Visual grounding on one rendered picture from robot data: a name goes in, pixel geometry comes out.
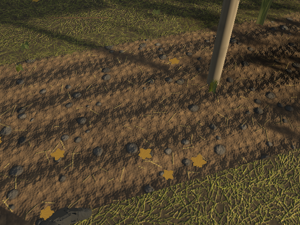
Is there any robot left hand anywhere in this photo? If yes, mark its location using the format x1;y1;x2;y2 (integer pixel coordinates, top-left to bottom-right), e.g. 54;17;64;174
39;207;92;225

